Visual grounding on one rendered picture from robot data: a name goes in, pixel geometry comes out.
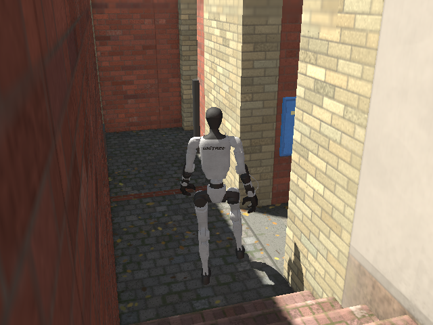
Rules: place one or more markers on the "stairs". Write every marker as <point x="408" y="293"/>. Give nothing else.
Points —
<point x="298" y="308"/>

